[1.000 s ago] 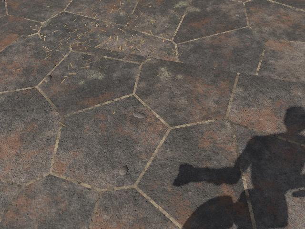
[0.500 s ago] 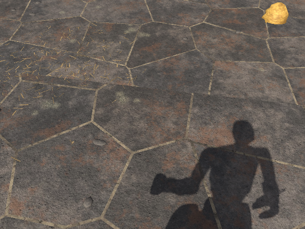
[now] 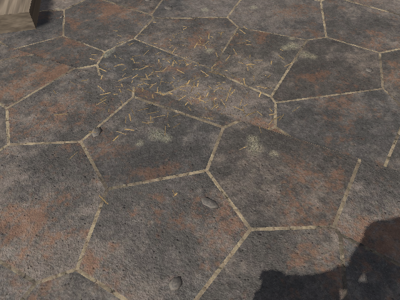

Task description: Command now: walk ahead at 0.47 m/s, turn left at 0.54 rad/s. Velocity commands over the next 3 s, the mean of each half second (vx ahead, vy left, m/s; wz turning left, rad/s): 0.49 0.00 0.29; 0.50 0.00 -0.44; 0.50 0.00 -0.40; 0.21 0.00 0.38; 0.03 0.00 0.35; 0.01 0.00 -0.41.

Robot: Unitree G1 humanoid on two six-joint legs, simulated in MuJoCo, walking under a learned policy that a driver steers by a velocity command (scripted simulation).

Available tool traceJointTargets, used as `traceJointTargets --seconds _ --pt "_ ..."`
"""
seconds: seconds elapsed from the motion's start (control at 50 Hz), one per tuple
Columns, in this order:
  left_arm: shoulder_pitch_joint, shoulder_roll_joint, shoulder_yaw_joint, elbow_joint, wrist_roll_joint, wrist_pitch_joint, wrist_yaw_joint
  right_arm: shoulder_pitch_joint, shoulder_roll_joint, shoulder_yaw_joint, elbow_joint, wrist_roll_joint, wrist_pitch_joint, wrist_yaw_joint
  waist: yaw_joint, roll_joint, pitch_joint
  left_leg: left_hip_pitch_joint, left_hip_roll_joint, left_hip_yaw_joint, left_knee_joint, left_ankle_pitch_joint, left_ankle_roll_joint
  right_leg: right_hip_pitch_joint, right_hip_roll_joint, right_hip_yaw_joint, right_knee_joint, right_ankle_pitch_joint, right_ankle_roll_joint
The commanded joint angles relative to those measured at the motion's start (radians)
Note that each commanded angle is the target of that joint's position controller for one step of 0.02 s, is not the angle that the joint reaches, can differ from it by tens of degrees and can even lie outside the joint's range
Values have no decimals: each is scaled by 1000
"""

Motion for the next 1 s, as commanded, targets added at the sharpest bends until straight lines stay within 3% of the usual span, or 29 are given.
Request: traceJointTargets --seconds 0.02,0.12,0.18,0.22,0.24,0.26,0.28,0.3,0.32,0.34,0.36,0.38,0.42,0.46,0.52,0.6,0.7,0.76,0.8,0.82,0.84,0.86,0.88,0.9,0.92,0.94,0.96,1.0 --pt "-29 141 35 -42 -2 -17 5 -76 -10 7 -109 -6 -9 14 6 -135 76 -201 50 -27 -85 95 -23 67 -270 158 -180 211 -158" --pt "-10 190 47 -8 -15 -7 13 -216 6 24 -166 -9 -15 46 37 -114 104 -100 35 55 -358 264 -1 57 -265 0 -184 280 -130" --pt "15 218 55 16 -29 6 13 -264 -15 17 -199 -6 -12 60 30 -111 106 -49 6 96 -440 218 47 127 -290 -54 -134 427 -105" --pt "19 254 64 19 -34 19 17 -218 -57 -4 -203 -11 -5 62 -17 -144 38 79 -64 155 -452 122 93 173 -290 -95 14 791 -84" --pt "36 259 62 27 -38 27 19 -116 -84 -23 -183 -13 -2 58 -80 -140 -30 248 -107 168 -478 104 125 144 -284 -106 164 914 -77" --pt "50 241 49 34 -37 28 20 47 -123 -50 -140 -9 4 42 -171 -113 -112 517 -131 147 -528 156 162 23 -259 -122 361 882 -54" --pt "85 160 16 18 0 23 17 188 -202 -69 -108 -8 14 18 -196 59 -222 837 66 -128 -518 175 214 -249 -197 -125 701 313 -17" --pt "199 70 -20 -4 -3 1 0 148 -261 -59 -126 -14 0 19 -85 212 -396 1031 324 -697 -684 -68 385 -544 -24 33 1014 -392 18" --pt "63 195 10 3 -49 -16 -8 162 -168 -39 -129 -20 -11 25 -173 49 -377 964 323 -689 -773 -147 346 -606 -51 168 1089 -341 6" --pt "-28 207 15 -35 -74 -21 -10 109 -145 -27 -111 -28 -23 28 -159 43 -202 818 289 -508 -792 -77 299 -663 -88 148 1063 -252 -6" --pt "-47 187 9 -31 -59 -21 -1 44 -119 -18 -103 -27 -31 27 -112 -20 -115 661 248 -378 -805 24 262 -625 -139 146 987 -156 -8" --pt "-39 182 13 -20 -39 -14 3 -10 -86 -10 -100 -36 -39 28 -72 -7 -64 544 207 -281 -828 111 242 -571 -167 150 929 -95 -4" --pt "40 158 13 16 -41 19 3 -54 -52 -3 -93 -45 -61 30 -20 26 -53 438 173 -167 -900 172 230 -469 -188 168 893 -16 7" --pt "40 130 10 25 -40 44 7 -57 -52 -6 -65 -45 -82 29 -8 2 -14 397 163 -70 -943 249 225 -483 -181 177 849 32 24" --pt "-36 115 10 5 -35 46 9 -31 -57 -10 -30 -53 -88 15 -28 -10 40 428 139 44 -968 328 194 -576 -155 207 709 183 40" --pt "-133 89 -1 -19 -30 30 -14 -20 -76 -10 -6 -47 -84 -1 -65 -17 67 476 121 155 -993 361 145 -556 -125 143 465 385 31" --pt "-270 67 -17 -92 -27 27 -49 65 -105 -21 49 -32 -49 -13 -118 -37 114 687 188 204 -938 502 140 -653 -105 78 321 311 -8" --pt "-271 85 -9 -130 -28 30 -70 53 -136 -29 48 -26 -18 -26 -85 -3 69 761 205 242 -802 861 127 -585 -43 -4 298 161 -51" --pt "-156 135 18 -123 -29 40 -69 34 -164 -34 37 -24 -2 -39 -7 43 -24 756 200 260 -597 1145 107 -407 28 -51 317 60 -98" --pt "-16 187 45 -96 -30 42 -59 13 -167 -33 31 -20 2 -44 75 33 -98 673 174 273 -403 1120 85 -197 60 -40 262 90 -137" --pt "142 258 75 -68 -30 52 -39 9 -145 -21 18 -26 -9 -47 153 -51 -190 451 126 274 -114 826 45 108 -28 132 205 120 -195" --pt "129 343 89 -71 -36 47 -31 128 13 28 -26 -58 -39 -20 24 -307 -269 -35 -100 185 249 -249 -25 474 -293 689 162 2 -395" --pt "154 265 66 -91 -30 36 -31 37 -60 21 -34 -27 -83 0 95 -188 -378 -158 -117 -40 357 -327 -7 546 -341 897 32 -70 -428" --pt "113 221 54 -91 -22 28 -29 -67 -108 9 -72 10 -107 11 106 -134 -233 -225 -59 -58 316 -230 17 448 -315 743 -3 -9 -368" --pt "46 197 47 -101 -26 24 -30 -88 -98 14 -81 3 -119 8 57 -45 -135 -201 -16 -48 217 -150 25 297 -272 626 -9 84 -332" --pt "-18 164 37 -113 -28 24 -29 -92 -100 8 -72 -22 -119 2 14 -18 -67 -152 11 -34 126 -114 13 167 -230 537 -22 198 -310" --pt "-50 146 29 -130 -14 22 -24 -70 -106 2 -71 -34 -108 1 -18 -47 -50 -84 29 -38 90 -85 0 77 -205 487 -44 281 -308" --pt "-72 154 31 -140 -17 21 -16 -39 -90 2 -70 -43 -83 -1 -50 -63 -31 -36 38 -17 5 -62 -39 -23 -178 432 -74 362 -307"
Next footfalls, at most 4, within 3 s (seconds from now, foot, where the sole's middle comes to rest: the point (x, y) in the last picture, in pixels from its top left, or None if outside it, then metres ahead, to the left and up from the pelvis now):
0.26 left None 0.30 0.17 -0.78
0.84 right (224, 264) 0.63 -0.01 -0.78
1.28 left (186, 190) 0.94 0.14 -0.78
1.72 right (254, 168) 1.06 -0.14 -0.78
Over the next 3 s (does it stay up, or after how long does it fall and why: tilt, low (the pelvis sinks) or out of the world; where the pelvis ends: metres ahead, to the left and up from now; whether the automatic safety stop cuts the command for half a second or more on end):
stays up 0.97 0.00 -0.01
